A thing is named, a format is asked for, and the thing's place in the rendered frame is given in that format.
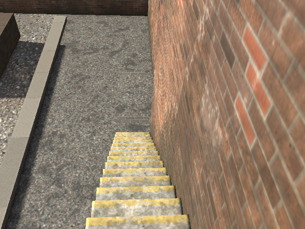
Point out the stairs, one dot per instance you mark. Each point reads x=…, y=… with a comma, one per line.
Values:
x=135, y=191

